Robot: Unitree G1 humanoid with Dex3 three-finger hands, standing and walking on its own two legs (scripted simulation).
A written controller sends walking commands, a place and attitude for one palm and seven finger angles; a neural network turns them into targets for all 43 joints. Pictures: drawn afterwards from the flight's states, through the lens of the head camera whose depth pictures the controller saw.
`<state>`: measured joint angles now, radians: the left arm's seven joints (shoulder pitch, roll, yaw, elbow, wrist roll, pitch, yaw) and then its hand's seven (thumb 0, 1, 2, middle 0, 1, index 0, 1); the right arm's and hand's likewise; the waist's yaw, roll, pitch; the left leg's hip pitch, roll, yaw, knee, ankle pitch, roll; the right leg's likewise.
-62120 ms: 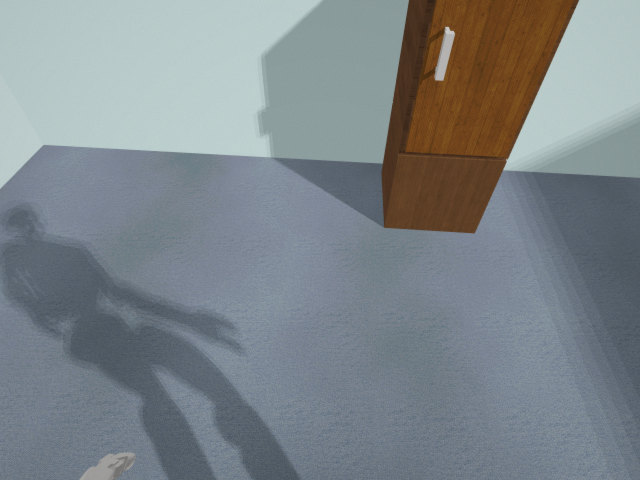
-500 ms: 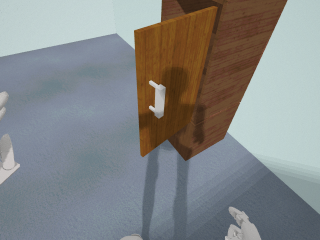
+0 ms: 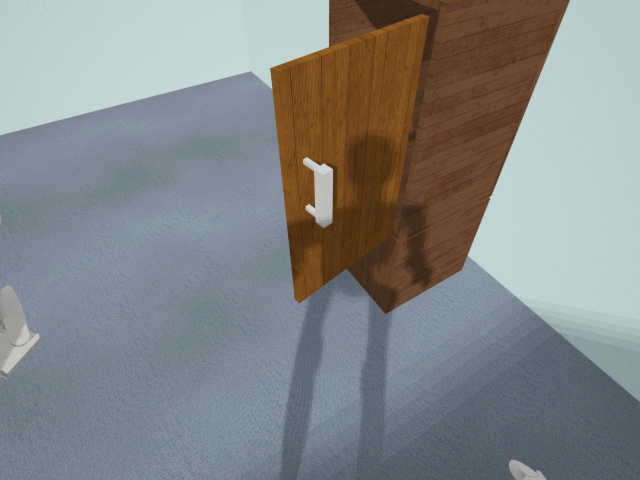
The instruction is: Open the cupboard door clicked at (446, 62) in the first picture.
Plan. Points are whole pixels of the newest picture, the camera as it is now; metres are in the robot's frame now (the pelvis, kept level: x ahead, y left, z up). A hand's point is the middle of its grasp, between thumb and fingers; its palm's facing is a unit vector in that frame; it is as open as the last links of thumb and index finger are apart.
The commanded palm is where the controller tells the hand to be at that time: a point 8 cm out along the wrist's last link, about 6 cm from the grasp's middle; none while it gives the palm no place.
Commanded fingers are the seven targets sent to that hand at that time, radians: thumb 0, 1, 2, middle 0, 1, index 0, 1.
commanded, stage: stop stepping back and stand still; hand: left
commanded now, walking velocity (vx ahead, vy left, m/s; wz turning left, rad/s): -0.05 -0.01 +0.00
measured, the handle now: (316, 192) +0.61 +0.05 +0.01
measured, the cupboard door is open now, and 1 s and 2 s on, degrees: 100 100 100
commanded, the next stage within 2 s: let the arm hang, fingers relaxed in 1.00 s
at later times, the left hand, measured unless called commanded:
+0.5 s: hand (1, 357) +0.19 +0.31 +0.15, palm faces +0.39 -0.77 -0.51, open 7.4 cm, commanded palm +0.13 +0.34 +0.17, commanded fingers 0.00 0.90 0.90 -0.20 -0.30 -0.20 -0.30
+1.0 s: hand out of the picture +0.15 +0.31 +0.14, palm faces +0.41 -0.78 -0.48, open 7.4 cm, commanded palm +0.09 +0.35 +0.17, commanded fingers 0.00 0.90 0.90 -0.20 -0.30 -0.20 -0.30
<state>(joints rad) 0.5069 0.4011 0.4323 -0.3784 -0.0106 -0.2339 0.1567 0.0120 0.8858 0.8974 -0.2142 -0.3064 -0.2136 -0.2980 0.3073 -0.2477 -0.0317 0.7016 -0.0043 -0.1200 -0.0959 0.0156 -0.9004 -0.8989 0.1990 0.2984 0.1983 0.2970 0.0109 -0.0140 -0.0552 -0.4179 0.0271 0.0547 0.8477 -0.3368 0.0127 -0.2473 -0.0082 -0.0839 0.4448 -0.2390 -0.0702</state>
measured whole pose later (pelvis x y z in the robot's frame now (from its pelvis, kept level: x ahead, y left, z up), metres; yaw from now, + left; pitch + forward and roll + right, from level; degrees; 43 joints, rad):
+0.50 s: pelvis -0.02 +0.05 -0.01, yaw +0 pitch +0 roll +0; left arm 0.55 0.41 0.43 -0.47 -0.04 -0.20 0.14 0.01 0.89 0.90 -0.21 -0.31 -0.21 -0.30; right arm 0.18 -0.18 0.02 0.60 0.01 -0.10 -0.06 0.01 -0.90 -0.90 0.20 0.30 0.20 0.30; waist 0.00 0.01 0.06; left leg -0.19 0.03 0.09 0.51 -0.31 0.01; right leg -0.25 -0.02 -0.07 0.51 -0.25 0.00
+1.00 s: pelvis -0.05 +0.05 +0.00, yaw +0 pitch -1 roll +0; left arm 0.54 0.37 0.39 -0.43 -0.02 -0.20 0.15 0.02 0.89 0.90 -0.21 -0.31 -0.21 -0.30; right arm 0.22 -0.21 0.00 0.62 0.01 -0.11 -0.07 0.01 -0.90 -0.90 0.20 0.30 0.20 0.30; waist 0.00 0.02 0.05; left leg -0.22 0.02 0.08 0.46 -0.23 0.02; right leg -0.25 -0.02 -0.08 0.42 -0.15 0.00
